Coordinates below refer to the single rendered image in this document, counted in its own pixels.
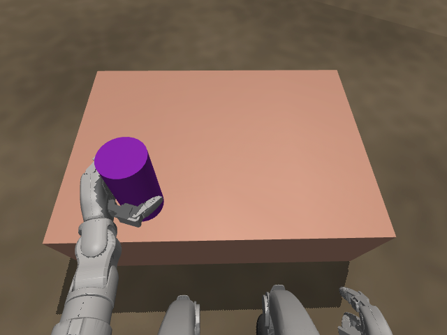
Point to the left robot arm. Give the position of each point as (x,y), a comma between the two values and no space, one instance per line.
(91,297)

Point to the left robot hand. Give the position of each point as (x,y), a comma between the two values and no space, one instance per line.
(97,201)

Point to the can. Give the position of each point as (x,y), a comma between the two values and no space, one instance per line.
(125,166)

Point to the right robot hand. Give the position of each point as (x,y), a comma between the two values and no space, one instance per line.
(371,320)

